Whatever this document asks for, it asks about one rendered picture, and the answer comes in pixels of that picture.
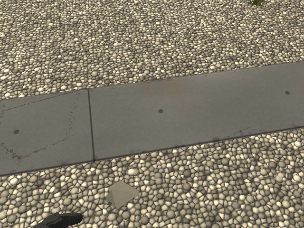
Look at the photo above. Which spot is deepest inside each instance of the robot left hand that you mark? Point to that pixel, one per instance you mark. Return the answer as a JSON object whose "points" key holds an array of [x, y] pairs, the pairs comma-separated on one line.
{"points": [[58, 220]]}

